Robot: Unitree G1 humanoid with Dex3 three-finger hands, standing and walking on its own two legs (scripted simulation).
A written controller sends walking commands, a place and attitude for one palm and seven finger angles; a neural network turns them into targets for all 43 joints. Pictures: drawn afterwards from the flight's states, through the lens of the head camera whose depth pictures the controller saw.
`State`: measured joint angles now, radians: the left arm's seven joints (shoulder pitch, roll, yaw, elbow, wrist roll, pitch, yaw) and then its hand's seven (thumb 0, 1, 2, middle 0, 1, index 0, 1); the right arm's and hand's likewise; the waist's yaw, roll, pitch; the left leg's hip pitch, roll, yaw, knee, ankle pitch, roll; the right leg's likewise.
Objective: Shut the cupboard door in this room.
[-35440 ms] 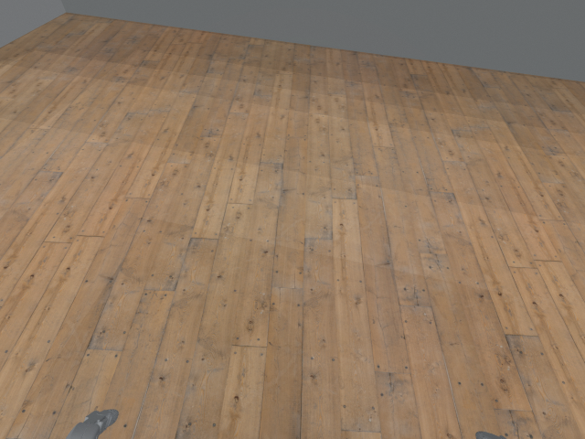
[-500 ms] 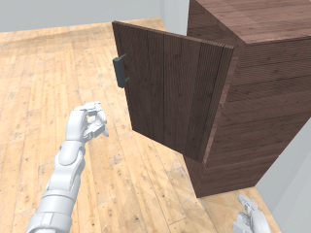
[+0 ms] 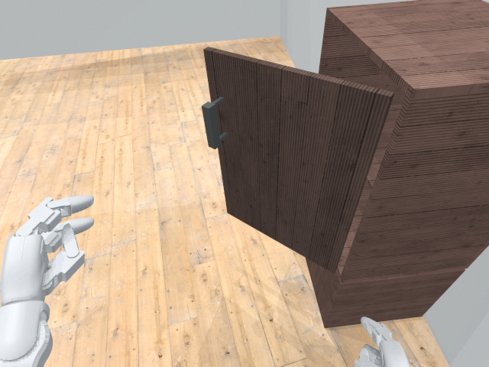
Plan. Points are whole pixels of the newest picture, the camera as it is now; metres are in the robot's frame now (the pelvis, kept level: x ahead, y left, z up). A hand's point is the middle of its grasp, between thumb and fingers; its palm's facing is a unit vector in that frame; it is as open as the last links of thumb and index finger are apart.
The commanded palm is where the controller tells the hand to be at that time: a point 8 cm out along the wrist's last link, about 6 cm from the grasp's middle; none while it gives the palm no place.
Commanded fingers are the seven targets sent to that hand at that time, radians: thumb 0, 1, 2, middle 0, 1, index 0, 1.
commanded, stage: draw the hand back to the body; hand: left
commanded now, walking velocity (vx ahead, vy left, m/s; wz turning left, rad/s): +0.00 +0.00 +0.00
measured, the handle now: (217, 122) +0.67 +0.15 +0.06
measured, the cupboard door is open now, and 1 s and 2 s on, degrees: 48 48 48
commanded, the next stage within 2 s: step back with the hand held close in 0.48 s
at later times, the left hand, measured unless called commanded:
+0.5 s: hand (56, 266) +0.19 +0.26 +0.16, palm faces +0.47 -0.78 -0.41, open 7.4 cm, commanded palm +0.14 +0.30 +0.17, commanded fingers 0.00 0.90 0.90 -0.20 -0.30 -0.20 -0.30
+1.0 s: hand (21, 279) +0.17 +0.29 +0.16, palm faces +0.40 -0.75 -0.53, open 7.4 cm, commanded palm +0.11 +0.32 +0.17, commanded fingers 0.00 0.90 0.90 -0.20 -0.30 -0.20 -0.30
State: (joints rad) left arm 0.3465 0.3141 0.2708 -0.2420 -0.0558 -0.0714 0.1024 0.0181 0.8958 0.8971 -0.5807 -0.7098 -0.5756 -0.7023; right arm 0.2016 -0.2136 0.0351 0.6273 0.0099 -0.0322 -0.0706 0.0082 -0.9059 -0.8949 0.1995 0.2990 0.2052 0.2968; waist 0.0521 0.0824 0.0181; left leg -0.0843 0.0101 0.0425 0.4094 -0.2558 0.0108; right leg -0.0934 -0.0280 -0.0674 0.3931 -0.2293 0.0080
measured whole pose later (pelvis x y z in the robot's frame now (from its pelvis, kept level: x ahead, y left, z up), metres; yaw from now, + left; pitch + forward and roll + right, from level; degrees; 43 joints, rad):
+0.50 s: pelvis +0.00 +0.00 +0.00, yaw +0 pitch -4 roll +0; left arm 0.47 0.33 0.33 -0.37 -0.04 -0.10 0.13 0.02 0.89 0.90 -0.22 -0.31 -0.21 -0.30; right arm 0.20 -0.21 0.01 0.64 0.00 -0.12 -0.08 0.01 -0.91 -0.90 0.20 0.30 0.20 0.30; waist 0.06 0.07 0.01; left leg -0.08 0.01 0.04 0.42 -0.26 0.01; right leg -0.09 -0.03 -0.07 0.40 -0.24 0.01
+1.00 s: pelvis -0.04 +0.02 -0.01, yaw +0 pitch +1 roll -1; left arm 0.57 0.46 0.44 -0.49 -0.06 -0.15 0.14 0.02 0.89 0.90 -0.22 -0.31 -0.21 -0.30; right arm 0.17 -0.24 -0.02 0.55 0.01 0.01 -0.10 0.01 -0.91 -0.90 0.20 0.30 0.20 0.30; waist 0.00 0.03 0.02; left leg -0.31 -0.01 0.06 0.56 -0.27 0.05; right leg -0.31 -0.06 -0.04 0.53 -0.23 0.04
